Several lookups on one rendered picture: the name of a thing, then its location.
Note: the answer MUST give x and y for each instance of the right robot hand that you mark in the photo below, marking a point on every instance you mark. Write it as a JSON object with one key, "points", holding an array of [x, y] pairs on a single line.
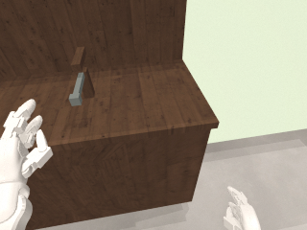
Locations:
{"points": [[246, 218]]}

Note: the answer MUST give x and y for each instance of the counter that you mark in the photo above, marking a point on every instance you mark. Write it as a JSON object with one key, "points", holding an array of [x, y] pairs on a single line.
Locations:
{"points": [[138, 139]]}

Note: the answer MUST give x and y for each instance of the left robot forearm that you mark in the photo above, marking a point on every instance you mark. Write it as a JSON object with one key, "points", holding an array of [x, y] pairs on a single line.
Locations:
{"points": [[15, 207]]}

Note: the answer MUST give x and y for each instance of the tap lever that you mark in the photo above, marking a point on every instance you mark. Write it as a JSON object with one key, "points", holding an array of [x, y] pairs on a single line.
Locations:
{"points": [[75, 98]]}

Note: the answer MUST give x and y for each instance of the left robot hand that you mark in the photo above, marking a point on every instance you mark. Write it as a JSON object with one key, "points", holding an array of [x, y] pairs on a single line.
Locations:
{"points": [[17, 138]]}

